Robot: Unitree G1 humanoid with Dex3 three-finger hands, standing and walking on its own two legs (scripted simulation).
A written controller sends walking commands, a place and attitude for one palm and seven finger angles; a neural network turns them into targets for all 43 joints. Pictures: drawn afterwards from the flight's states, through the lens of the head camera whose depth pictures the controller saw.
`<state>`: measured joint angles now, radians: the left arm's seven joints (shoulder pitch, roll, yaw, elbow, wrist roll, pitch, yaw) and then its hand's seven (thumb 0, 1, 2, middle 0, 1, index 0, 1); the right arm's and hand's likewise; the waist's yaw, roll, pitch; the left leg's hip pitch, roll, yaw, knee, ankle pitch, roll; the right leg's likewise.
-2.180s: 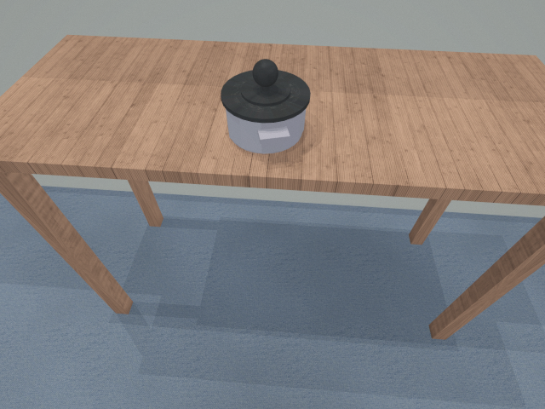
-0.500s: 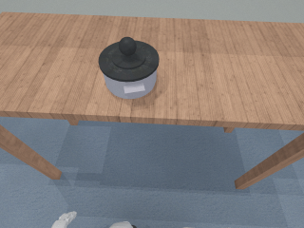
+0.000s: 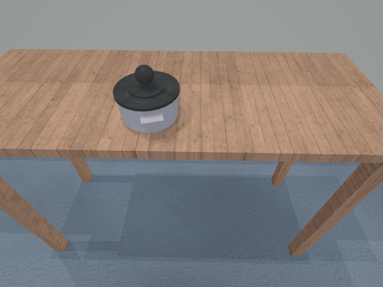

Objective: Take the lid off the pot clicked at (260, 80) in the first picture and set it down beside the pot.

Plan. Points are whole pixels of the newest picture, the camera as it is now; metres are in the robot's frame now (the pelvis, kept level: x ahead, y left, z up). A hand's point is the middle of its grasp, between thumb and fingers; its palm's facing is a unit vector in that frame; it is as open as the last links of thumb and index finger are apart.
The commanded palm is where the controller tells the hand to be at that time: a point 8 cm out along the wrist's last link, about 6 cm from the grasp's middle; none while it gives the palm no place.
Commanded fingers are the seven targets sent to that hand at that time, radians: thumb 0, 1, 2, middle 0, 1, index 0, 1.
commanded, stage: come to a stop and stand still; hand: left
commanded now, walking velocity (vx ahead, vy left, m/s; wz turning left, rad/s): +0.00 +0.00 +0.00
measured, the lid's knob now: (144, 74) +0.53 +0.14 +0.18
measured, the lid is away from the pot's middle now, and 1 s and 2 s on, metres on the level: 0.00 0.00 0.00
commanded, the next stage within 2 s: look again from close up in 0.24 s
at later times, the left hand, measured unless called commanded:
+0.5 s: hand out of the picture +0.03 +0.18 -0.17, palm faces +0.03 -0.98 -0.19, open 7.4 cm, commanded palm none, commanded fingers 0.00 0.90 0.90 -0.20 -0.30 -0.20 -0.30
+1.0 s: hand out of the picture +0.05 +0.19 -0.17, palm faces +0.03 -0.98 -0.19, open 7.3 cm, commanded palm none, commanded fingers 0.00 0.90 0.90 -0.20 -0.30 -0.20 -0.30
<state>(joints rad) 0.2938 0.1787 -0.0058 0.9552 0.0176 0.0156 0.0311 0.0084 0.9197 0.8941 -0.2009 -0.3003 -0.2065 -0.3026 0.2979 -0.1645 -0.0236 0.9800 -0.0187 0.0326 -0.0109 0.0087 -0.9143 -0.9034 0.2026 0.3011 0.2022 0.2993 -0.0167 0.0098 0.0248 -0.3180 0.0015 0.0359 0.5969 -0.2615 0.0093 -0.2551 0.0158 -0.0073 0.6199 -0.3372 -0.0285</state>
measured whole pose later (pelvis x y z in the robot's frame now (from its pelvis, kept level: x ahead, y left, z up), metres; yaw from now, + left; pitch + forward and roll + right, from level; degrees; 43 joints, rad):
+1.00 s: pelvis +0.05 +0.01 +0.01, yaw +0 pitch -1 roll +0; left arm 0.29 0.18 0.01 1.07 0.02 -0.01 0.03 0.01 0.91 0.89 -0.20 -0.30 -0.20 -0.30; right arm 0.23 -0.15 -0.01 1.10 -0.01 -0.01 -0.03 0.01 -0.92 -0.90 0.20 0.30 0.20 0.30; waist 0.01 -0.03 0.04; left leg -0.21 -0.01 0.04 0.48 -0.26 0.02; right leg -0.13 0.01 0.00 0.47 -0.32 -0.01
